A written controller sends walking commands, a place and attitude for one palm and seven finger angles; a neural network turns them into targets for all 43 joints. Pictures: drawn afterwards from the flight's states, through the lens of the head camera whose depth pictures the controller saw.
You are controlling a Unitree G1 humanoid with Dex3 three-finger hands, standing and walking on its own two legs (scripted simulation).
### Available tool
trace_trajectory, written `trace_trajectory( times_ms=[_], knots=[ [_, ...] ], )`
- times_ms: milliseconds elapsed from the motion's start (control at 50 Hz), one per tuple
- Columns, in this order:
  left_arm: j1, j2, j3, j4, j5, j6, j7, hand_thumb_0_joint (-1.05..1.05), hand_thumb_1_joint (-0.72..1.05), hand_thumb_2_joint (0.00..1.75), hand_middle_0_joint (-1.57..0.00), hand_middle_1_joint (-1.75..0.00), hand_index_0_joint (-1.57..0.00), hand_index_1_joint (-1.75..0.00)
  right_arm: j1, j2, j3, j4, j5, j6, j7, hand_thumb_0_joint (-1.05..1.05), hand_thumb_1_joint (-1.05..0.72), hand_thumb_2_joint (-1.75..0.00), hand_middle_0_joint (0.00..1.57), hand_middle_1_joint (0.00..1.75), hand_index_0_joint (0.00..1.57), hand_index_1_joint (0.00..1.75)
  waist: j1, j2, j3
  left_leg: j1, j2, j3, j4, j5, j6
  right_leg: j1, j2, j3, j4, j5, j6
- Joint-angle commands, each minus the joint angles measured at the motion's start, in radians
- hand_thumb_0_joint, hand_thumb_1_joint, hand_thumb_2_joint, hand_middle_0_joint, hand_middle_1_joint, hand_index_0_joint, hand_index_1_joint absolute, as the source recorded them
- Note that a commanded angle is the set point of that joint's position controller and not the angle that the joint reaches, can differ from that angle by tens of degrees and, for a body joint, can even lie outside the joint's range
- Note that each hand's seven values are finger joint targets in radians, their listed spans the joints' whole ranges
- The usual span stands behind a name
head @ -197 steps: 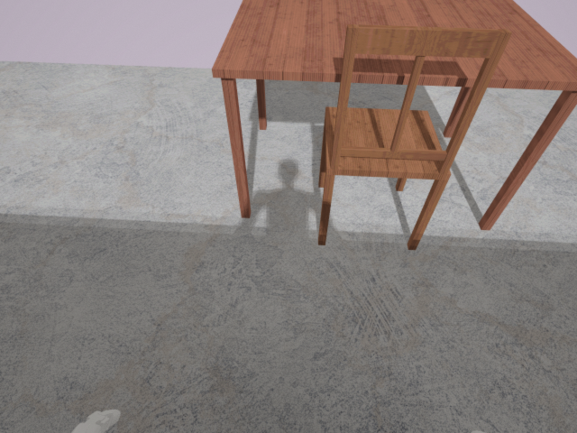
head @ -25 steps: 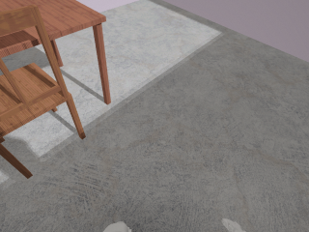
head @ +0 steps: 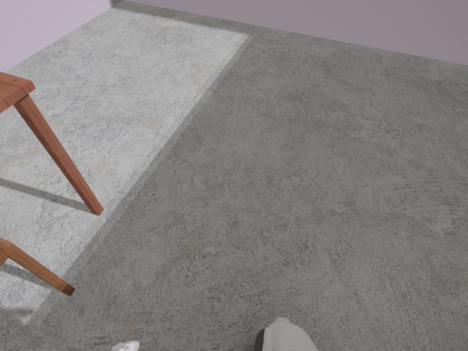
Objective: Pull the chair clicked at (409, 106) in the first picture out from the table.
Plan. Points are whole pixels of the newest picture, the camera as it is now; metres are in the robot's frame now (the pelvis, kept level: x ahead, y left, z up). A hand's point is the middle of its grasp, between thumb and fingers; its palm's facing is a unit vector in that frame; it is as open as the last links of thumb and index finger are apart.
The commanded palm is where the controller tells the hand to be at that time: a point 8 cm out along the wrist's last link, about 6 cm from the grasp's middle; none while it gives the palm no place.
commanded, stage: walk to a spot facing it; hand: left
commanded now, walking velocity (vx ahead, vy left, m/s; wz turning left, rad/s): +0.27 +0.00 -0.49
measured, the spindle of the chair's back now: out of the picture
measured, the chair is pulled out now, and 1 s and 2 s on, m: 0.00 0.00 0.00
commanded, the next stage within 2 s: turn to face it in 0.06 s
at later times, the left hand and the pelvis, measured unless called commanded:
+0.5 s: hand (163, 305) +0.24 +0.15 -0.16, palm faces +0.08 -0.97 -0.21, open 7.2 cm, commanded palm none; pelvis +0.18 -0.04 +0.01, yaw +2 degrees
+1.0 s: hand (149, 288) +0.27 +0.18 -0.15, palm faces +0.32 -0.90 -0.28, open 7.4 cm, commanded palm none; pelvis +0.22 -0.06 +0.00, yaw +17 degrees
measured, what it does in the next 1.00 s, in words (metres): walks ahead, turning left: right foot, then left foot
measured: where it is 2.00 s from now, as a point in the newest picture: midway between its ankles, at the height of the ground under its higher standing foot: (249, 346)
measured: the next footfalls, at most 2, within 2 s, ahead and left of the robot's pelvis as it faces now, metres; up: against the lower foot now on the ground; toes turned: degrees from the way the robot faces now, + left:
right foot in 0.08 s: +0.20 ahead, -0.10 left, +0.00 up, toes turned -11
left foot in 0.60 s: +0.26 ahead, +0.09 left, +0.00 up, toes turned +14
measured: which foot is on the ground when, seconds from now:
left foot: down 0.00-0.08, up 0.10-0.58, down 0.60-1.00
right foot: up 0.00-0.06, down 0.08-0.60, up 0.62-1.00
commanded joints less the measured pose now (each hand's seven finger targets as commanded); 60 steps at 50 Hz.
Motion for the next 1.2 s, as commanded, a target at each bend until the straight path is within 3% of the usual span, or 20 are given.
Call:
trace_trajectory(
  times_ms=[0,20,40,60,100,160,240,460,540,560,580,600,640,740,960,980,1020,1040,1100,1180],
  knots=[
    [0.096,0.062,0.01,-0.055,0.0,-0.054,0.004,0.0,0.9,0.9,-0.2,-0.3,-0.2,-0.3,0.021,-0.211,-0.041,-0.048,0.01,-0.008,-0.006,0.0,-0.9,-0.9,0.2,0.3,0.2,0.3,0.111,0.13,-0.057,-0.02,0.274,-0.056,0.255,1.164,0.095,0.224,0.111,-0.08,-0.124,-0.073,-0.066],
    [0.241,0.104,0.024,-0.012,0.005,-0.068,0.008,0.0,0.9,0.9,-0.2,-0.3,-0.2,-0.3,-0.007,-0.221,-0.04,-0.065,0.017,-0.006,-0.001,0.0,-0.9,-0.9,0.2,0.3,0.2,0.3,0.185,0.106,-0.151,-0.143,0.247,-0.034,0.476,1.073,0.055,0.481,0.116,-0.072,-0.205,0.019,-0.085],
    [0.368,0.215,0.048,0.015,0.004,-0.077,0.022,0.0,0.9,0.9,-0.2,-0.3,-0.2,-0.3,0.007,-0.179,-0.033,-0.091,0.033,-0.005,0.014,0.0,-0.9,-0.9,0.2,0.3,0.2,0.3,0.235,-0.082,-0.292,-0.44,0.168,-0.036,0.787,0.535,0.013,0.799,-0.111,0.229,-0.234,0.09,-0.163],
    [0.41,0.302,0.068,0.019,-0.017,-0.074,0.036,0.0,0.9,0.9,-0.2,-0.3,-0.2,-0.3,-0.006,-0.12,-0.028,-0.13,0.04,-0.008,0.008,0.0,-0.9,-0.9,0.2,0.3,0.2,0.3,0.206,-0.232,-0.379,-0.703,-0.004,-0.15,1.12,-0.17,-0.037,0.932,-0.364,0.715,-0.332,0.311,-0.292],
    [0.25,0.243,0.05,-0.02,-0.037,-0.065,0.049,0.0,0.9,0.9,-0.2,-0.3,-0.2,-0.3,-0.117,-0.137,-0.039,-0.144,0.033,-0.003,0.007,0.0,-0.9,-0.9,0.2,0.3,0.2,0.3,0.16,-0.021,-0.171,-0.736,0.1,-0.324,1.091,0.012,-0.002,0.664,-0.299,0.48,-0.426,0.269,-0.243],
    [0.109,0.139,0.013,-0.04,-0.023,-0.085,0.058,0.0,0.9,0.9,-0.2,-0.3,-0.2,-0.3,-0.084,-0.092,-0.026,-0.101,0.01,0.042,0.003,0.0,-0.9,-0.9,0.2,0.3,0.2,0.3,0.052,-0.025,-0.049,-0.605,0.13,-0.348,0.972,0.094,-0.011,0.293,-0.225,0.308,-0.499,0.271,-0.161],
    [0.094,0.09,-0.011,-0.014,-0.014,-0.096,0.064,0.0,0.9,0.9,-0.2,-0.3,-0.2,-0.3,-0.001,-0.048,-0.014,-0.058,0.011,0.077,0.004,0.0,-0.9,-0.9,0.2,0.3,0.2,0.3,-0.012,-0.048,-0.081,-0.536,0.095,-0.341,0.801,0.15,-0.023,0.228,-0.151,0.129,-0.49,0.394,-0.131],
    [0.191,0.139,0.006,-0.002,-0.011,-0.055,0.075,0.0,0.9,0.9,-0.2,-0.3,-0.2,-0.3,-0.326,-0.098,-0.017,-0.182,0.014,0.084,0.026,0.0,-0.9,-0.9,0.2,0.3,0.2,0.3,0.101,-0.097,-0.026,-0.605,0.038,-0.276,0.427,0.075,-0.02,0.496,-0.253,0.077,-0.376,0.51,-0.119],
    [0.179,0.168,0.017,-0.021,-0.016,-0.046,0.074,0.0,0.9,0.9,-0.2,-0.3,-0.2,-0.3,-0.246,-0.142,-0.032,-0.185,0.008,0.085,0.027,0.0,-0.9,-0.9,0.2,0.3,0.2,0.3,0.052,-0.068,-0.102,-0.408,-0.011,-0.252,0.23,0.19,0.012,0.498,-0.236,-0.003,-0.132,0.599,-0.053],
    [0.171,0.166,0.021,-0.041,-0.024,-0.043,0.071,0.0,0.9,0.9,-0.2,-0.3,-0.2,-0.3,-0.167,-0.189,-0.045,-0.176,0.004,0.08,0.026,0.0,-0.9,-0.9,0.2,0.3,0.2,0.3,0.011,0.02,-0.163,-0.248,0.054,-0.34,0.142,0.458,0.057,0.39,-0.192,-0.046,0.027,0.462,0.0],
    [0.176,0.114,0.015,-0.079,-0.038,-0.042,0.067,0.0,0.9,0.9,-0.2,-0.3,-0.2,-0.3,-0.102,-0.284,-0.065,-0.179,-0.002,0.071,0.02,0.0,-0.9,-0.9,0.2,0.3,0.2,0.3,-0.003,0.281,-0.209,-0.072,0.305,-0.677,0.092,0.949,0.202,0.121,-0.039,-0.078,0.267,-0.128,0.086],
    [0.123,0.115,0.004,-0.116,-0.027,-0.036,0.071,0.0,0.9,0.9,-0.2,-0.3,-0.2,-0.3,-0.077,-0.317,-0.068,-0.161,0.014,0.08,0.014,0.0,-0.9,-0.9,0.2,0.3,0.2,0.3,-0.009,0.277,-0.222,-0.052,0.404,-0.768,0.072,1.136,0.31,0.026,0.009,0.043,0.439,-0.508,0.096],
    [0.054,0.119,0.015,-0.118,-0.019,-0.02,0.071,0.0,0.9,0.9,-0.2,-0.3,-0.2,-0.3,-0.169,-0.274,-0.066,-0.187,0.015,0.077,0.004,0.0,-0.9,-0.9,0.2,0.3,0.2,0.3,0.015,0.125,-0.165,-0.165,0.315,-0.689,0.021,0.754,0.265,-0.021,-0.035,0.127,0.476,-0.376,0.094],
    [0.112,0.11,0.023,-0.091,-0.017,0.0,0.059,0.0,0.9,0.9,-0.2,-0.3,-0.2,-0.3,-0.299,-0.261,-0.061,-0.227,0.015,0.071,0.006,0.0,-0.9,-0.9,0.2,0.3,0.2,0.3,0.066,0.115,-0.117,-0.313,0.171,-0.539,-0.015,0.526,0.18,0.079,-0.02,0.12,0.355,-0.217,0.111],
    [0.137,0.126,0.022,-0.141,-0.029,-0.013,0.066,0.0,0.9,0.9,-0.2,-0.3,-0.2,-0.3,-0.339,-0.31,-0.101,-0.262,0.012,0.099,0.021,0.0,-0.9,-0.9,0.2,0.3,0.2,0.3,0.086,0.18,-0.153,-0.393,0.111,-0.66,0.106,0.492,0.152,0.352,0.059,0.086,-0.187,-0.13,0.114],
    [0.184,0.152,0.029,-0.134,-0.027,-0.023,0.07,0.0,0.9,0.9,-0.2,-0.3,-0.2,-0.3,-0.351,-0.29,-0.1,-0.273,0.019,0.1,0.024,0.0,-0.9,-0.9,0.2,0.3,0.2,0.3,0.112,0.123,-0.176,-0.463,0.065,-0.633,0.182,0.406,0.106,0.478,0.022,0.107,-0.357,-0.03,0.109],
    [0.187,0.325,0.053,-0.153,-0.006,-0.033,0.08,0.0,0.9,0.9,-0.2,-0.3,-0.2,-0.3,-0.335,-0.183,-0.082,-0.315,0.019,0.097,0.028,0.0,-0.9,-0.9,0.2,0.3,0.2,0.3,0.12,-0.353,-0.156,-0.769,-0.127,-0.402,0.615,-0.198,-0.031,0.573,-0.435,0.516,-0.489,0.146,-0.058],
    [0.16,0.3,0.046,-0.169,-0.01,-0.028,0.083,0.0,0.9,0.9,-0.2,-0.3,-0.2,-0.3,-0.344,-0.234,-0.094,-0.316,0.014,0.104,0.027,0.0,-0.9,-0.9,0.2,0.3,0.2,0.3,0.113,-0.212,-0.145,-0.725,-0.073,-0.456,0.77,-0.177,-0.019,0.464,-0.451,0.452,-0.467,0.163,-0.108],
    [0.024,0.204,0.019,-0.189,-0.013,-0.032,0.078,0.0,0.9,0.9,-0.2,-0.3,-0.2,-0.3,-0.325,-0.223,-0.091,-0.261,0.006,0.127,0.044,0.0,-0.9,-0.9,0.2,0.3,0.2,0.3,0.044,-0.172,-0.02,-0.735,-0.024,-0.415,0.922,0.007,-0.041,0.373,-0.28,0.214,-0.435,0.157,-0.065],
    [0.097,0.198,0.013,-0.174,-0.01,-0.035,0.078,0.0,0.9,0.9,-0.2,-0.3,-0.2,-0.3,-0.353,-0.208,-0.079,-0.265,0.012,0.132,0.053,0.0,-0.9,-0.9,0.2,0.3,0.2,0.3,0.07,-0.187,-0.031,-0.714,-0.022,-0.36,0.837,0.046,-0.061,0.447,-0.254,0.095,-0.406,0.278,-0.058]
  ],
)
